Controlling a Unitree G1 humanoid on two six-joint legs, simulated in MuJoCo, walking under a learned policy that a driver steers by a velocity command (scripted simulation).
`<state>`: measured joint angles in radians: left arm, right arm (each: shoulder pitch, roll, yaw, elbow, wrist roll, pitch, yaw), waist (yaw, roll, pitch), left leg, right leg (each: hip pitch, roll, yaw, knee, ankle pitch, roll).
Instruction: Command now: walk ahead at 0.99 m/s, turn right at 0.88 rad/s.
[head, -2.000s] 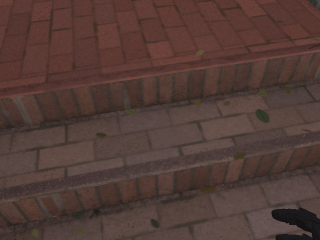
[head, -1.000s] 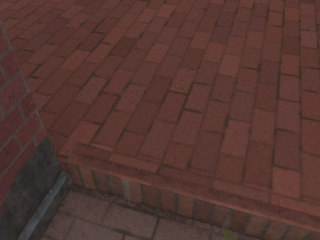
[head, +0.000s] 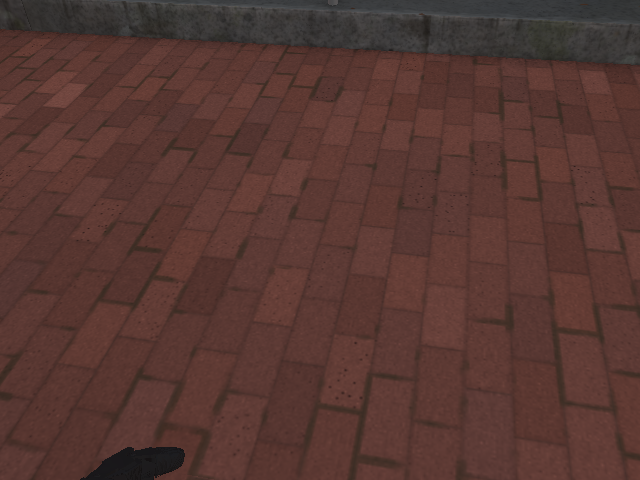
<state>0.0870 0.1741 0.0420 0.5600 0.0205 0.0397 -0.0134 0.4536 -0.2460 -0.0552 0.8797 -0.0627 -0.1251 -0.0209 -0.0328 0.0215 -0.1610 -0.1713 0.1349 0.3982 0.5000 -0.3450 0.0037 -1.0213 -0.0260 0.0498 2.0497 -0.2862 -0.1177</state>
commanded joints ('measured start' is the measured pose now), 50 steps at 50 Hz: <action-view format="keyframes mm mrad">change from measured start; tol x64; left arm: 1 -258 0 -5 -133 -7 -7 12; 50 -39 163 -32 -97 -34 -129 68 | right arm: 1 121 -102 -19 8 -18 -22 9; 50 -122 -222 -58 -186 111 114 -22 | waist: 1 -40 37 287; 50 62 80 -13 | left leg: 1 229 375 -364 -358 -399 122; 8 42 211 48 -563 -93 53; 13 182 235 0 271 1630 131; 15 -577 -103 -266 1016 90 -16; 21 -837 -54 -515 1616 -3 52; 34 -269 -213 -203 68 618 118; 37 702 -93 -466 -77 958 112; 50 -302 -223 -768 -119 560 160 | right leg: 1 -548 -8 -1 229 -118 -7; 13 736 207 -266 -846 -319 -147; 16 980 -44 996 -1795 -841 -147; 36 785 54 -121 -1502 1675 499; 38 557 251 -72 -404 -389 283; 50 756 176 52 -1422 282 229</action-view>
